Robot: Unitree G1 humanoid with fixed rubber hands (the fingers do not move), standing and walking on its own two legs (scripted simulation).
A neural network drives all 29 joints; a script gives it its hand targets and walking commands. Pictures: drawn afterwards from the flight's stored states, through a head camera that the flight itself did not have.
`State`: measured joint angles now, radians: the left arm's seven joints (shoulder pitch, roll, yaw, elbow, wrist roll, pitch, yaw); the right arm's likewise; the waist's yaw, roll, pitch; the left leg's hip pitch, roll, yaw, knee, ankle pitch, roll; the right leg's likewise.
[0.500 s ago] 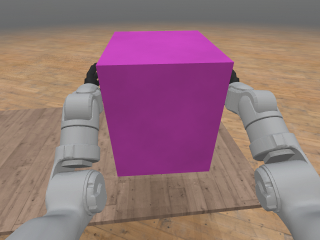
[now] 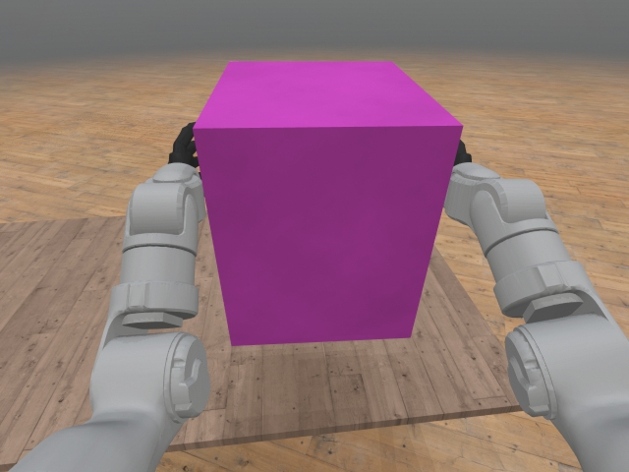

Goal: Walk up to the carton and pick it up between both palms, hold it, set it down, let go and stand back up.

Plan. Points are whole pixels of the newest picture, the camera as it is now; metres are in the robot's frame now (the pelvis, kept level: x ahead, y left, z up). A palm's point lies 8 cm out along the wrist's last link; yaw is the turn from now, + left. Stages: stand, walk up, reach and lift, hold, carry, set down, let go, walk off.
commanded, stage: hold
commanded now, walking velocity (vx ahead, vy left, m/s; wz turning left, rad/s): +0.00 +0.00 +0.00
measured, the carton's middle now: (316, 194) +0.42 +0.01 +0.24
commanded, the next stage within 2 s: none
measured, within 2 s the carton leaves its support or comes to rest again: neither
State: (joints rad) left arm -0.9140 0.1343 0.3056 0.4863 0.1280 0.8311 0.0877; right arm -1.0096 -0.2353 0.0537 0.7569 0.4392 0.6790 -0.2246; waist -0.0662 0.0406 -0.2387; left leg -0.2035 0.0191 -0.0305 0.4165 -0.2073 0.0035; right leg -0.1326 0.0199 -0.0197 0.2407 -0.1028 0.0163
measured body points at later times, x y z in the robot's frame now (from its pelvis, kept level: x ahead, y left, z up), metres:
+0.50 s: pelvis -0.01 +0.00 +0.00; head -0.09 +0.01 +0.44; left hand +0.39 +0.17 +0.28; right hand +0.38 -0.16 +0.28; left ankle +0.01 +0.11 -0.75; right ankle +0.02 -0.13 -0.75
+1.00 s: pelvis -0.01 +0.00 +0.00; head -0.10 +0.01 +0.44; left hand +0.38 +0.17 +0.28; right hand +0.38 -0.16 +0.27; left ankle +0.01 +0.11 -0.75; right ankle +0.02 -0.13 -0.75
